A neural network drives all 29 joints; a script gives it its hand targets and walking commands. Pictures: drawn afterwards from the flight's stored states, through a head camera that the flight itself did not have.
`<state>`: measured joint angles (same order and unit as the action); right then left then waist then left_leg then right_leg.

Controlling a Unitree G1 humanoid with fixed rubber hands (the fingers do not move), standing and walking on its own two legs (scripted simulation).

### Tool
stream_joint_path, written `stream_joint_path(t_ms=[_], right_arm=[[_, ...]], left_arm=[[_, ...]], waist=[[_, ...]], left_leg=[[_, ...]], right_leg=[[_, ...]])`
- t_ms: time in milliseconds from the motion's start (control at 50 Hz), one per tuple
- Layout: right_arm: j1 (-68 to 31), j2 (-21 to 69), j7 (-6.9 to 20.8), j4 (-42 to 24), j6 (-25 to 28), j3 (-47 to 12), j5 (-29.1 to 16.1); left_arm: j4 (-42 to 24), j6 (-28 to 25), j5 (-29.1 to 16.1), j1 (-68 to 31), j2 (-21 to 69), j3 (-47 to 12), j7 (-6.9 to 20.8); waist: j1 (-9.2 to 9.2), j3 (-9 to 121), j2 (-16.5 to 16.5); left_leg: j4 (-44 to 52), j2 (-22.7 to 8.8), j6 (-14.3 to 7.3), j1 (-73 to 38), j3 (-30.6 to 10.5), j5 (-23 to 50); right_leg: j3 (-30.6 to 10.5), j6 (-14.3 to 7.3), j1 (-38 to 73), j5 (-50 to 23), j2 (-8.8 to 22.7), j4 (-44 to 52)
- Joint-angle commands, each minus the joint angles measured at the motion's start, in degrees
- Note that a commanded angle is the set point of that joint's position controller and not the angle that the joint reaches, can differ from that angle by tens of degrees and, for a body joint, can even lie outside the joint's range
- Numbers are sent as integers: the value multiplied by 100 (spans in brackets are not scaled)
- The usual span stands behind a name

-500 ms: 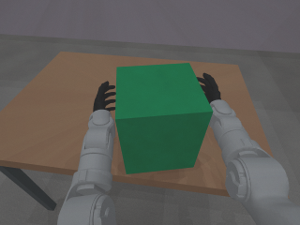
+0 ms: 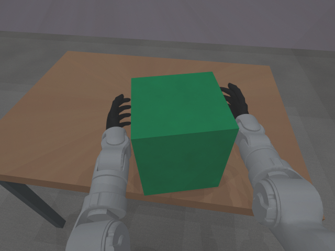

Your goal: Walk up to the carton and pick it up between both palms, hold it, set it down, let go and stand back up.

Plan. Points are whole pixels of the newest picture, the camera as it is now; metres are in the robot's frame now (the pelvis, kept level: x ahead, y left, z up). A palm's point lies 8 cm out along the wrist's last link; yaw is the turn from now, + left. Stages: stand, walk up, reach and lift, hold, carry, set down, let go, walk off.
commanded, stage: set down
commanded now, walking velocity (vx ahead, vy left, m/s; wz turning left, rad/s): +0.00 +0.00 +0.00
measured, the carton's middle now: (177, 135) +0.42 +0.01 +0.05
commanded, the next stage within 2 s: none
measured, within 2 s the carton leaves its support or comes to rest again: rests again in 0.22 s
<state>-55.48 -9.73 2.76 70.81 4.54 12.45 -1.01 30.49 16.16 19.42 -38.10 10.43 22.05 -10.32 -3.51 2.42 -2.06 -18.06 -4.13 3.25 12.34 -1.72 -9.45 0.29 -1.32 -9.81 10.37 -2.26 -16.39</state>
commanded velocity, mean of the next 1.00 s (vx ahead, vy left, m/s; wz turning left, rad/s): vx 0.00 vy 0.00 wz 0.00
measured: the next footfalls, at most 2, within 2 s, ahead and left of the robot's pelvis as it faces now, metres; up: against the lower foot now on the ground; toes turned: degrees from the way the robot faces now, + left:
none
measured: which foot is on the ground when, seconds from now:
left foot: down 0.00-1.00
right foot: down 0.00-1.00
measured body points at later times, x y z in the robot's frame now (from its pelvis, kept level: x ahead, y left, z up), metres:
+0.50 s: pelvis +0.00 +0.00 +0.00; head +0.03 -0.01 +0.45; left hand +0.39 +0.16 +0.10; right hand +0.46 -0.14 +0.11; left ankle -0.01 +0.16 -0.75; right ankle -0.03 -0.10 -0.75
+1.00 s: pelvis +0.00 +0.00 +0.00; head +0.03 +0.00 +0.45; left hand +0.39 +0.16 +0.10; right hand +0.45 -0.14 +0.10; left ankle -0.01 +0.16 -0.75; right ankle -0.03 -0.10 -0.75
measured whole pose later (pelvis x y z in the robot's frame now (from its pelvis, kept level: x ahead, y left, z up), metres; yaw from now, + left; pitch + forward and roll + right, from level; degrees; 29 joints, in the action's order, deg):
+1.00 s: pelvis +0.00 +0.00 +0.00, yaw +0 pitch +5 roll -1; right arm -53.8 -9.0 5.2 70.7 7.4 20.3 5.9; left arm 33.3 11.1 23.0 -38.1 12.0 24.0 -9.8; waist -4.1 2.4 -0.8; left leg -18.0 -4.2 3.3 13.5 -1.5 -9.3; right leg 0.3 -1.3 -11.0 10.2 -2.3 -16.4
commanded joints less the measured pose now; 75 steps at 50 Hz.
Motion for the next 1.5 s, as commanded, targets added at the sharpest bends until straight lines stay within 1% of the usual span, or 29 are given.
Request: stream_joint_path(t_ms=[0, 100, 180, 260, 320, 340, 360, 380, 600, 640, 700, 740, 780, 860, 920, 960, 980, 1040, 1120, 1160, 1180, 1200, 1280, 1320, 1340, 1360, 1400, 1460, 1480], right_arm=[[-2723, 2495, 724, -863, 279, -11, 845], [-2792, 2468, 750, -817, 311, 110, 931], [-2925, 2583, 774, -907, 348, 84, 1009], [-2801, 2507, 855, -791, 401, 331, 1113], [-2808, 2552, 872, -844, 419, 170, 1014], [-2781, 2532, 846, -789, 437, 207, 1047], [-2739, 2513, 850, -820, 437, 241, 1118], [-2926, 2492, 841, -819, 518, 324, 1142], [-2322, 2540, 864, -534, 361, 445, 1314], [-2457, 2526, 880, -791, 418, 522, 1447], [-2325, 2550, 904, -784, 454, 353, 1357], [-2313, 2399, 925, -639, 407, 563, 1488], [-2381, 2557, 932, -768, 473, 479, 1418], [-2243, 2428, 941, -752, 518, 627, 1516], [-2157, 2425, 965, -533, 403, 667, 1547], [-1927, 2255, 975, -539, 431, 713, 1627], [-2070, 2294, 952, -596, 418, 671, 1556], [-2193, 2257, 998, -630, 432, 749, 1573], [-2012, 2084, 935, -681, 428, 740, 1520], [-1994, 1884, 934, -677, 350, 699, 1580], [-2132, 2083, 912, -684, 345, 836, 1634], [-2010, 1731, 915, -821, 408, 631, 1461], [-2090, 1772, 804, -851, 358, 840, 1563], [-1937, 960, 730, -907, 366, 726, 1426], [-2010, 421, 619, -917, 423, 705, 1192], [-1923, 36, 503, -723, 372, 551, 1025], [-2198, -128, 391, -922, 355, 363, 801], [-2253, -840, 276, -622, 273, -127, 187], [-2286, -392, 238, -437, 165, -176, 211]], left_arm=[[-395, -389, -60, -3216, 2606, -1435, 397], [-384, -467, -92, -3390, 2619, -1474, 357], [-218, -544, 72, -3335, 2419, -1091, 378], [-256, -594, 75, -3419, 2525, -1250, 365], [-199, -639, 39, -3258, 2591, -1117, 347], [-359, -696, -73, -3361, 2686, -1336, 354], [-271, -666, -11, -3229, 2597, -1248, 357], [-219, -702, -6, -3385, 2682, -1357, 363], [172, -655, 300, -2709, 2391, -723, 516], [111, -678, 257, -2934, 2431, -841, 545], [-33, -697, 276, -2721, 2392, -730, 516], [-42, -705, 384, -2767, 2373, -681, 530], [-23, -739, 305, -2701, 2472, -666, 523], [28, -729, 349, -2555, 2440, -708, 528], [151, -691, 479, -2485, 2290, -534, 555], [-105, -746, 368, -2399, 2305, -693, 517], [55, -707, 478, -2376, 2258, -567, 509], [19, -680, 432, -2316, 2305, -520, 514], [15, -729, 400, -2190, 2119, -423, 484], [166, -700, 478, -2127, 1832, -231, 490], [145, -701, 517, -2231, 2003, -208, 512], [-4, -762, 418, -2225, 1677, -293, 445], [-40, -797, 464, -2253, 1613, -141, 379], [-53, -810, 408, -2087, 963, -94, 218], [-112, -798, 186, -2080, 616, -217, 83], [118, -803, 174, -2073, 147, -56, -32], [-210, -824, -44, -2323, 148, -342, -200], [189, -778, -450, -2401, -412, -609, -405], [84, -756, -463, -2619, 102, -830, -409]], waist=[[-152, 2541, 525], [-63, 2758, 439], [-321, 2690, 748], [-207, 2854, 358], [-282, 2828, 524], [-88, 2905, 560], [-123, 2879, 682], [-145, 2993, 435], [-252, 2174, 759], [-120, 2208, 638], [-272, 2225, 768], [-147, 2156, 635], [-255, 2267, 686], [-155, 2316, 425], [-184, 2046, 498], [-37, 2148, 564], [-197, 2074, 509], [-152, 2044, 524], [-101, 2072, 626], [-278, 1902, 781], [-122, 1796, 832], [-256, 2082, 753], [-118, 1904, 738], [-265, 2104, 672], [-157, 2154, 640], [-322, 1880, 720], [-320, 2002, 643], [-426, 2227, 550], [-252, 1835, 545]], left_leg=[[-206, 122, -55, -1519, 614, 2565], [-257, 100, -12, -1439, 557, 2695], [-156, 172, -146, -1142, 683, 2377], [-179, 104, -53, -1482, 619, 2447], [-205, 144, -125, -1394, 635, 2459], [-221, 104, -72, -1473, 583, 2614], [-232, 115, -86, -1522, 605, 2679], [-255, 139, -31, -1518, 602, 2600], [38, 196, -239, -926, 721, 1872], [-59, 197, -213, -966, 694, 1915], [-74, 190, -241, -997, 706, 2191], [45, 195, -234, -1017, 727, 1848], [-45, 210, -250, -1018, 765, 2027], [-54, 206, -177, -1123, 720, 2067], [-2, 220, -215, -1043, 718, 1882], [-31, 192, -177, -1143, 688, 2008], [-23, 213, -218, -1118, 700, 1963], [53, 223, -234, -957, 714, 1768], [-32, 260, -238, -1066, 725, 2069], [66, 259, -316, -750, 751, 1760], [100, 281, -312, -738, 770, 1614], [96, 299, -303, -791, 776, 1832], [73, 294, -367, -747, 740, 1700], [34, 288, -303, -839, 745, 1770], [-43, 247, -258, -930, 708, 2004], [-15, 256, -281, -741, 730, 1853], [-61, 256, -259, -709, 725, 1928], [-169, 197, -212, -598, 680, 1902], [-173, 227, -198, -486, 613, 1713]], right_leg=[[573, 157, -221, -2019, -222, 45], [567, 105, -351, -1840, -235, 62], [519, 174, -45, -2044, -204, -12], [597, 102, -413, -1655, -185, 61], [533, 116, -373, -1754, -201, 30], [568, 121, -418, -1866, -240, 4], [638, 130, -368, -1962, -245, 17], [638, 122, -542, -1916, -243, 38], [497, 160, -27, -1784, -111, 48], [549, 207, -115, -1893, -113, -23], [530, 169, -73, -1946, -146, -85], [566, 212, -104, -1700, -108, -9], [567, 245, -235, -1861, -123, -108], [590, 146, -322, -1691, -144, -13], [555, 134, -297, -1422, -155, 51], [614, 156, -261, -1491, -152, 19], [510, 122, -297, -1463, -119, 67], [595, 169, -321, -1363, -130, 41], [535, 230, -243, -1828, -173, -39], [464, 271, 65, -1784, -99, -55], [504, 261, -29, -1740, -103, -36], [420, 236, 93, -1912, -90, -127], [425, 275, -100, -1722, -64, -20], [429, 252, 90, -1749, -103, -66], [408, 235, -52, -1826, -170, -97], [375, 225, -32, -1701, -149, -77], [364, 236, -104, -1821, -172, -127], [236, 125, -304, -1833, -212, -104], [258, 154, -440, -1535, -200, -47]])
